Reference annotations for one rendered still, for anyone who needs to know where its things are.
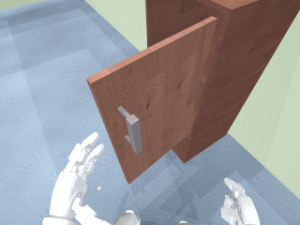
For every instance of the handle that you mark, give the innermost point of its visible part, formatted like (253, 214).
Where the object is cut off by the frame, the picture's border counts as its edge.
(134, 136)

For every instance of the robot left thigh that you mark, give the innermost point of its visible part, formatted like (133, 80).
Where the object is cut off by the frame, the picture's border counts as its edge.
(127, 219)

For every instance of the robot left hand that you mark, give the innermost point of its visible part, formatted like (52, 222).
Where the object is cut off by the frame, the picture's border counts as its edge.
(72, 181)

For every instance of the robot right hand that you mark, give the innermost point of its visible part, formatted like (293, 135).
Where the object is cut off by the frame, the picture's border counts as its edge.
(243, 210)

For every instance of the cupboard door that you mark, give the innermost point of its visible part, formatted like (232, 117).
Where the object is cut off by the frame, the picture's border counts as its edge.
(159, 85)

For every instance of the robot left forearm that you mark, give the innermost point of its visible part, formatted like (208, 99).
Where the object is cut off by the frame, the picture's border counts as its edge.
(56, 220)

